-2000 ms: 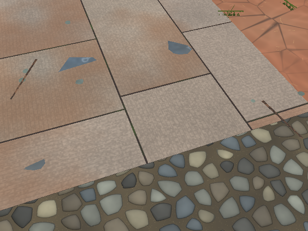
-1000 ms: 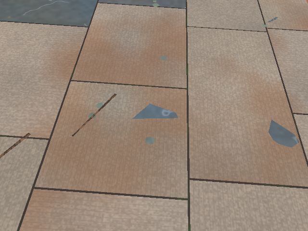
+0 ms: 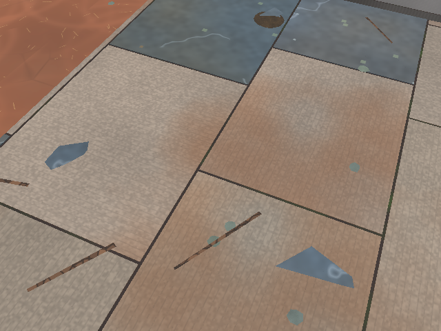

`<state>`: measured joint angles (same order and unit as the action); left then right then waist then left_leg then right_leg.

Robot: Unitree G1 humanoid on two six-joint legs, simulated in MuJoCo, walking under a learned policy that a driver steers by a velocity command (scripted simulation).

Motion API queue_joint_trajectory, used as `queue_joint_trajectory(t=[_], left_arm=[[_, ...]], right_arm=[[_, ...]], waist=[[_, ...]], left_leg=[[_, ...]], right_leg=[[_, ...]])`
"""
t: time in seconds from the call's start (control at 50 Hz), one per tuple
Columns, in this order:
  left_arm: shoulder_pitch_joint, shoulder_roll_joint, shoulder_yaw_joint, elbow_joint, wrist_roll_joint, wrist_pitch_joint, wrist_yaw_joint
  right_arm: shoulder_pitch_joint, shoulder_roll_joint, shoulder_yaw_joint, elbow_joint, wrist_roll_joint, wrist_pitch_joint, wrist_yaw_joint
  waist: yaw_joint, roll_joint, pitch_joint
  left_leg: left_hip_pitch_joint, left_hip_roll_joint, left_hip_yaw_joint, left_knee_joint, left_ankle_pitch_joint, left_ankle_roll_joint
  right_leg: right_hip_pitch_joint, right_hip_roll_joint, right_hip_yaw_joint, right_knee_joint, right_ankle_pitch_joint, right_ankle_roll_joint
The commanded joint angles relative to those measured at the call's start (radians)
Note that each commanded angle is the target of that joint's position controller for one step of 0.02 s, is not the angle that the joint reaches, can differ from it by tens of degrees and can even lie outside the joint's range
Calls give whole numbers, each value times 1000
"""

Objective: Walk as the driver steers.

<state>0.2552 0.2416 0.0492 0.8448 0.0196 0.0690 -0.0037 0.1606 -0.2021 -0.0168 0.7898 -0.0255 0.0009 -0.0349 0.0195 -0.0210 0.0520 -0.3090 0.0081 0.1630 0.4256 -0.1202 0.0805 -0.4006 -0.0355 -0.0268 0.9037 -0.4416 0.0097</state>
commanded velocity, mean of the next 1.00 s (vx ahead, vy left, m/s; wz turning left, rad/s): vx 0.01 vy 0.00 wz -0.48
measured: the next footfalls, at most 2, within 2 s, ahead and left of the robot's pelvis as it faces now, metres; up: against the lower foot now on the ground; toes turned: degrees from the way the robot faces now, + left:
right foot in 0.14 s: +0.01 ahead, -0.11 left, +0.00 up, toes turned -8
left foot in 0.62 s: +0.07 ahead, +0.08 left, +0.00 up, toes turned -26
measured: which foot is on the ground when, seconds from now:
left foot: down 0.00-0.14, up 0.16-0.60, down 0.62-1.00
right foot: up 0.00-0.12, down 0.14-0.62, up 0.64-1.00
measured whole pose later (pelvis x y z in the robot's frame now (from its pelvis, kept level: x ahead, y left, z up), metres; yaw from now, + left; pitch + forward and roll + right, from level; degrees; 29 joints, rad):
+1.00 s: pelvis -0.03 +0.00 +0.00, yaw -30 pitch +0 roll +0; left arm 0.18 0.28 0.05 0.75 0.01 0.07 -0.02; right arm 0.23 -0.26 -0.03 0.75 -0.02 0.02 -0.01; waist -0.02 0.00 0.06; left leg -0.23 0.02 0.07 0.50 -0.26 0.02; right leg -0.22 0.04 0.03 0.57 -0.36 0.01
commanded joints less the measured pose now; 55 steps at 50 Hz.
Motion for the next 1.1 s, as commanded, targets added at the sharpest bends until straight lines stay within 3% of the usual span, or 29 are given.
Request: queue_joint_trajectory(t=[0.02, 0.08, 0.12, 0.14, 0.16, 0.18, 0.22, 0.26, 0.3, 0.38, 0.46, 0.56, 0.6, 0.62, 0.64, 0.66, 0.68, 0.7, 0.72, 0.74, 0.78, 0.84, 0.9, 0.96, 1.0, 1.02, 1.04, 1.06, 1.1], left_arm=[[39, 65, 18, -63, 2, 2, -9], [64, 67, 20, -76, -3, -3, -20], [120, 83, 24, -66, 2, -14, -25], [119, 146, 37, -79, 13, -25, -17], [94, 291, 69, -114, 6, -26, -9], [123, 276, 77, -96, 20, -23, 12], [-17, 197, 54, -120, 1, -23, 20], [-60, 165, 47, -147, -10, -31, 13], [-12, 165, 50, -143, -18, -39, 5], [62, 186, 61, -134, -13, -38, 12], [58, 213, 71, -149, -5, -31, 8], [-19, 228, 78, -172, -3, -24, -6], [-83, 218, 76, -185, -17, -22, -7], [-87, 183, 66, -196, -24, -26, -4], [-28, 95, 46, -207, -26, -31, -3], [-16, 175, 65, -200, 5, -26, 5], [-13, 210, 76, -185, 16, -22, 2], [-4, 204, 79, -164, 13, -17, -6], [15, 196, 78, -150, 7, -10, -16], [20, 185, 75, -146, 3, -6, -27], [-4, 166, 64, -149, -6, -3, -34], [-54, 138, 48, -161, -9, 3, -30], [-71, 108, 27, -160, -11, 6, -24], [-59, 108, 16, -151, -19, -1, -13], [-12, 101, 5, -125, -7, -19, -4], [-12, 146, 7, -128, 12, -34, 3], [-69, 234, 18, -150, 9, -44, 6], [-60, 175, 6, -134, 4, -53, 8], [-117, 116, -20, -125, 8, -62, 12]], right_arm=[[3, -150, -47, -48, -5, 3, -4], [-6, -179, -61, -45, -2, 13, -4], [-11, -185, -69, -39, 4, 24, -4], [36, -140, -64, -35, 3, 33, 5], [-2, -102, -53, -93, 15, 38, -3], [-73, -123, -53, -103, -3, 44, -6], [-24, -139, -62, -76, 14, 38, 10], [31, -164, -72, -45, -10, 32, 19], [31, -149, -69, -51, -4, 33, 22], [-20, -140, -60, -84, 7, 38, 12], [-36, -143, -52, -108, 14, 32, 7], [20, -155, -47, -124, 27, 16, 0], [96, -149, -44, -110, 23, 5, -10], [119, -195, -54, -108, 11, -3, -20], [86, -288, -68, -131, -1, -1, -26], [54, -315, -77, -141, -5, 8, -15], [41, -251, -62, -153, -1, 8, -7], [-9, -198, -47, -160, 7, 7, -2], [-47, -180, -41, -171, 4, 8, -2], [-44, -181, -40, -171, 3, 5, -6], [8, -186, -44, -155, 2, 1, -5], [67, -197, -51, -128, 6, -5, -2], [57, -206, -53, -116, 3, -4, 11], [67, -229, -60, -92, 1, 7, 25], [66, -220, -56, -75, 13, 14, 27], [94, -184, -47, -78, 12, 11, 31], [114, -102, -23, -107, 15, 10, 36], [66, -140, -27, -86, 16, 29, 23], [52, -152, -34, -71, 21, 41, 26]], waist=[[-13, 151, -111], [2, 139, -122], [34, 71, -88], [21, -139, -47], [20, -304, 40], [46, -193, 55], [-42, -90, 39], [-49, -92, -37], [-31, -57, -84], [18, -101, -81], [33, -107, -89], [1, -118, -111], [-56, -99, -111], [-58, -28, -114], [-14, 210, -119], [-14, 243, -87], [0, 157, -67], [21, 116, -40], [36, 126, -35], [29, 166, -46], [-4, 169, -66], [-37, 170, -81], [-45, 199, -87], [-42, 221, -92], [2, 164, -87], [-15, 62, -118], [-64, -165, -101], [-3, -169, -87], [-27, -138, -30]], left_leg=[[39, 288, -197, -174, -77, 149], [20, 306, -179, -137, -113, 118], [-68, 266, -106, -24, -172, 28], [-161, 168, -8, 203, -294, -56], [-361, -34, -12, 359, -486, -118], [-318, -4, -145, 551, -446, -113], [-281, 7, -194, 594, -261, -102], [-275, -11, -181, 646, -208, -102], [-285, -14, -186, 652, -219, -115], [-318, -11, -201, 515, -251, -131], [-234, -29, -208, 398, -295, -122], [-51, -69, -209, 223, -295, -91], [115, -70, -204, -15, -157, -76], [219, 33, -293, -136, -132, -54], [305, 303, -565, -219, -109, 26], [184, 403, -652, -192, 60, 142], [143, 381, -591, -173, 133, 169], [112, 312, -481, -161, 151, 144], [114, 246, -386, -150, 171, 111], [141, 213, -337, -136, 233, 103], [200, 196, -292, -110, 332, 112], [275, 224, -296, -87, 351, 133], [237, 221, -275, -70, 317, 130], [203, 219, -279, -25, 374, 127], [120, 193, -252, 33, 321, 59], [27, 156, -224, 91, 164, -5], [-71, 26, -126, 134, -201, -69], [29, 33, -166, 192, -388, -74], [8, 21, -186, 216, -353, -70]], right_leg=[[60, 0, -29, -53, 0, -15], [143, 11, -54, -181, 19, -53], [258, 21, -20, -418, 127, -96], [255, -137, 246, -642, 74, -133], [187, -363, 606, -726, 237, -247], [111, -348, 552, -724, 274, -299], [97, -196, 359, -680, 242, -231], [196, -138, 296, -628, 436, -219], [276, -139, 300, -593, 554, -230], [371, -148, 366, -567, 559, -249], [336, -145, 428, -538, 570, -261], [251, -112, 509, -502, 644, -221], [166, -55, 503, -460, 553, -154], [70, 5, 458, -394, 376, -95], [-82, 152, 265, -183, 21, -32], [-136, 194, 140, 6, -167, -17], [-115, 140, 155, 134, -136, -13], [-105, 123, 151, 195, -71, -6], [-102, 119, 133, 237, -16, 6], [-112, 120, 122, 255, 11, 20], [-120, 128, 110, 227, 19, 42], [-113, 122, 112, 97, -2, 49], [14, 101, 68, -106, -37, 32], [133, 103, 9, -303, 6, 5], [300, 84, 20, -613, 275, -22], [415, -34, 174, -665, 318, -45], [385, -243, 405, -654, 548, -128], [249, -284, 393, -629, 568, -216], [240, -211, 320, -638, 510, -202]])
Keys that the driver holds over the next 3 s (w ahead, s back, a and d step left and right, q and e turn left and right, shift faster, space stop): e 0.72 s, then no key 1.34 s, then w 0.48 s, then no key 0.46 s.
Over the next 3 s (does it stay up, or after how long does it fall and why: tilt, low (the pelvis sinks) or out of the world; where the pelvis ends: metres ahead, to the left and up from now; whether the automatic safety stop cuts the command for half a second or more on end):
stays up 0.21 -0.13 0.00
